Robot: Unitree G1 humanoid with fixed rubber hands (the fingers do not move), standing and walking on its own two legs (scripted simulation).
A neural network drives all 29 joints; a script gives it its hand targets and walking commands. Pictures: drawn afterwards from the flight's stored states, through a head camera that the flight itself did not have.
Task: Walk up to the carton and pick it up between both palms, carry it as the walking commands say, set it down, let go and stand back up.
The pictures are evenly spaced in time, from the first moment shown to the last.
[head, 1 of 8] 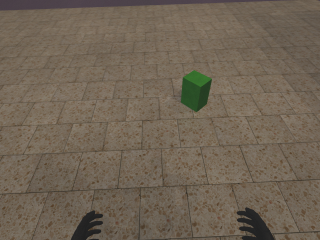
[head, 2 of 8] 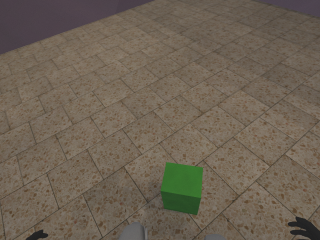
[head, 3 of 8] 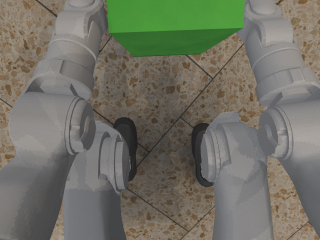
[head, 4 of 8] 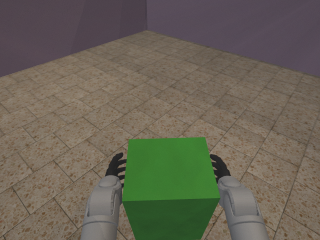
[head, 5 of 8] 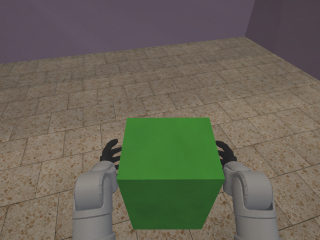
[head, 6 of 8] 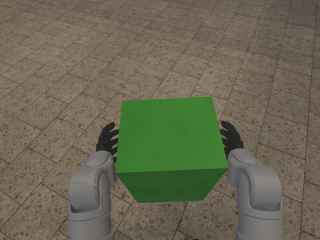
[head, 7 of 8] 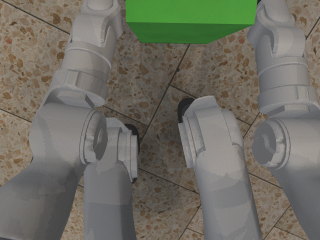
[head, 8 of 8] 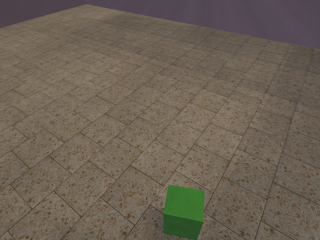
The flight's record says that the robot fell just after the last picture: no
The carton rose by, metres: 0.69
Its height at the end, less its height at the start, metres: +0.00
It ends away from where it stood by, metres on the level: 1.94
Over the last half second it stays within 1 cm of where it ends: yes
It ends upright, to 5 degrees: yes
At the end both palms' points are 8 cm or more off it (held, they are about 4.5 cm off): yes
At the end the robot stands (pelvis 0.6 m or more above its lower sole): yes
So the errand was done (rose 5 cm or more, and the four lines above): yes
